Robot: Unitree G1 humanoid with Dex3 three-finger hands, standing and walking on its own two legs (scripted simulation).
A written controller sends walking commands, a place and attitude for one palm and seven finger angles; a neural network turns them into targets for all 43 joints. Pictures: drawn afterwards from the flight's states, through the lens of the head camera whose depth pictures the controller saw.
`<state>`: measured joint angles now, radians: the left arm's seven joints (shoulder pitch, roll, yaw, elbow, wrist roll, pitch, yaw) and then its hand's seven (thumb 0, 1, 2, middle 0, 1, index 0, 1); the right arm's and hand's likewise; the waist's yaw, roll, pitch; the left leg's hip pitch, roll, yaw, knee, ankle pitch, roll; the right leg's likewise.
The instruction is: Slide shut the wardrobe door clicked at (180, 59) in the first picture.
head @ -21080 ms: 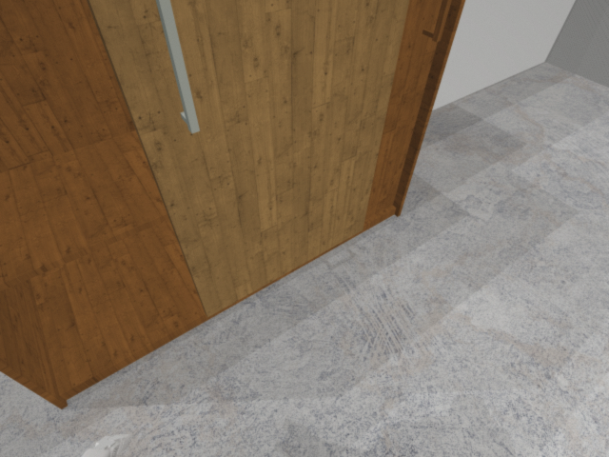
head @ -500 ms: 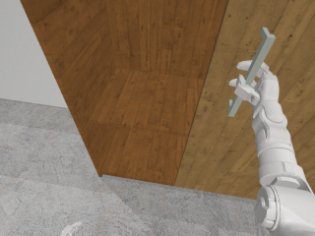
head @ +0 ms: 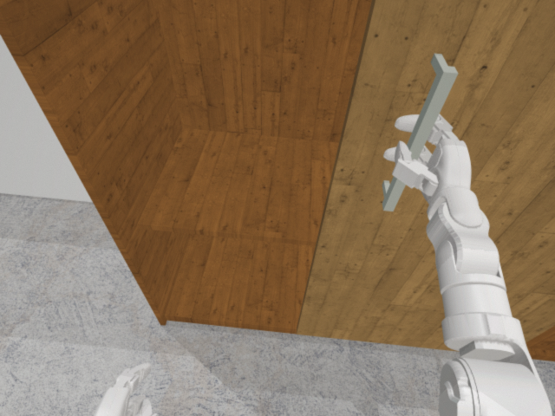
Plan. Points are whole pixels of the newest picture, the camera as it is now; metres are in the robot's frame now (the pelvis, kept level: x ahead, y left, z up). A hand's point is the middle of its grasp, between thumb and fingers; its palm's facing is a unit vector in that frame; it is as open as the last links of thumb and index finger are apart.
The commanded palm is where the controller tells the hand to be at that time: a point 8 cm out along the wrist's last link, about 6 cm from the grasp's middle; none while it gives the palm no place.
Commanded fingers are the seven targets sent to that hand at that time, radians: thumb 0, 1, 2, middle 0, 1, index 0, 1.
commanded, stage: tug the door sideways, standing still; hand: right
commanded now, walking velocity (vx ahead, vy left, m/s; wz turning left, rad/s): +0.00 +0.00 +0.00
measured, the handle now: (410, 143) +0.48 -0.15 +0.17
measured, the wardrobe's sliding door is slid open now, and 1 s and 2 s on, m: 0.48 0.44 0.35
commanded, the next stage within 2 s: step sideways, sliding the door along in 0.74 s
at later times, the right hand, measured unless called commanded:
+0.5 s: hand (391, 164) +0.43 -0.11 +0.17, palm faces +0.10 +0.99 -0.05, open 5.7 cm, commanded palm +0.40 -0.10 +0.17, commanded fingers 0.00 -0.90 -0.90 0.45 1.40 0.45 1.40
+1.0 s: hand (371, 165) +0.43 -0.08 +0.16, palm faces +0.01 +0.99 -0.16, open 5.8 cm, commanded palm +0.41 -0.12 +0.18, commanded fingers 0.00 -0.90 -0.90 0.45 1.40 0.45 1.40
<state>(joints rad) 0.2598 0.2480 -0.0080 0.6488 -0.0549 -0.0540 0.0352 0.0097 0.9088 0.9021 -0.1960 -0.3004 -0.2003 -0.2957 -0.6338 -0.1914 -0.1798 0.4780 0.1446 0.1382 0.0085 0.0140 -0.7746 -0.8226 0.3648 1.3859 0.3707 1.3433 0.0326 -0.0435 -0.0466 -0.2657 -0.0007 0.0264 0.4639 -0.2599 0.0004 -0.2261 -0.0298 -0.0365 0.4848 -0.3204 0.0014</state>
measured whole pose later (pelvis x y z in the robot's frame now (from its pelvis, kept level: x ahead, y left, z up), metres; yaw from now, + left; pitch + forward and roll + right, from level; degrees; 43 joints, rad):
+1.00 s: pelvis -0.03 +0.01 -0.01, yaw -1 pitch +3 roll +0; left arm 0.22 0.22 0.00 0.70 -0.03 -0.11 0.03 0.01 0.91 0.90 -0.20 -0.30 -0.20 -0.30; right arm -0.82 -0.19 -0.03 0.71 0.07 -0.11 -0.08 -0.02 -0.72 -0.83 0.40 1.39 0.31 1.40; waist 0.01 -0.05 0.05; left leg -0.33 0.02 0.04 0.56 -0.28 0.01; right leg -0.28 -0.02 -0.02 0.55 -0.31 0.00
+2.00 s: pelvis +0.05 +0.25 -0.02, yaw -8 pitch -5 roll +1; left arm 0.06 0.22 0.06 0.59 -0.05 -0.07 -0.02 0.01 0.91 0.90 -0.19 -0.30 -0.20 -0.30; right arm -0.65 -0.20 -0.07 0.21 0.10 -0.08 -0.15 0.00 -0.81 -0.87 0.42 1.40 0.15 1.37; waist -0.13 -0.05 0.33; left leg -0.42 0.01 0.03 0.94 -0.43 0.00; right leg -0.17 -0.27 -0.04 0.58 -0.29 0.14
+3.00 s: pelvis +0.05 +0.59 -0.03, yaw -3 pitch -6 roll +2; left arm 0.13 0.23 0.05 0.62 -0.07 -0.03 -0.03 0.01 0.91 0.90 -0.19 -0.30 -0.20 -0.30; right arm -0.58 -0.20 -0.18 0.25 0.10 -0.05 -0.20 0.01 -0.82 -0.88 0.39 1.40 0.13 1.32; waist -0.09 -0.09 0.24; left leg -0.28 -0.02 0.10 0.74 -0.36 0.02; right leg -0.23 -0.36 -0.01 0.66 -0.30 0.11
